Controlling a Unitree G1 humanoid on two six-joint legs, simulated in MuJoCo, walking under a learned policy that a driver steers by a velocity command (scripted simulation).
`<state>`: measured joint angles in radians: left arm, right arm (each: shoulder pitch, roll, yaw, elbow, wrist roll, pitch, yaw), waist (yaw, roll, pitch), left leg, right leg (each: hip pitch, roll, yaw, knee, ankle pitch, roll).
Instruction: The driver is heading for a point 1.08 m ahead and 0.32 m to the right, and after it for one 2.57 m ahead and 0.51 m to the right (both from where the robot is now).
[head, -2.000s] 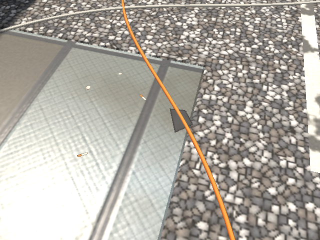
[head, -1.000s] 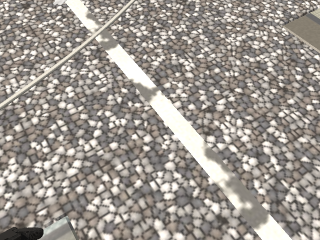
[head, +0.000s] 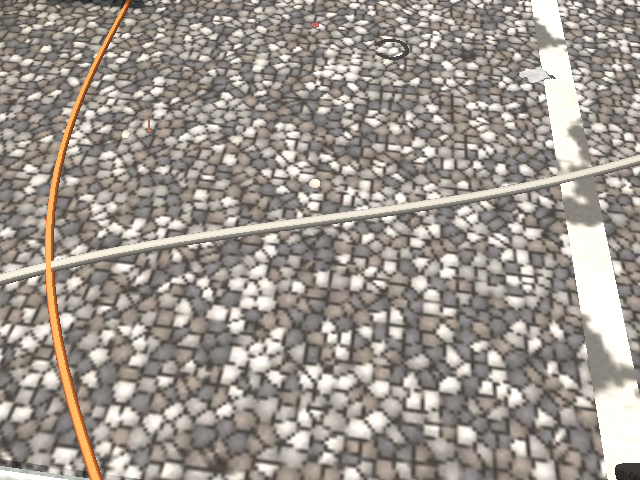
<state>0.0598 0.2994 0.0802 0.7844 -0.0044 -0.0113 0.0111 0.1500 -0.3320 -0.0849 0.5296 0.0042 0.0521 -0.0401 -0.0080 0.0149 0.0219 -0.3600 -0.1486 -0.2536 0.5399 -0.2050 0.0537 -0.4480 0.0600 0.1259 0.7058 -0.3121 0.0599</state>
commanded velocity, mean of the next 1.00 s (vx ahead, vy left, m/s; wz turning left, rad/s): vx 0.02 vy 0.00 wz -0.44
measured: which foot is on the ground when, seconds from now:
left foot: down 0.00-0.70, up 0.72-1.00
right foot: up 0.00-0.06, down 0.08-0.36, up 0.38-0.66, down 0.68-1.00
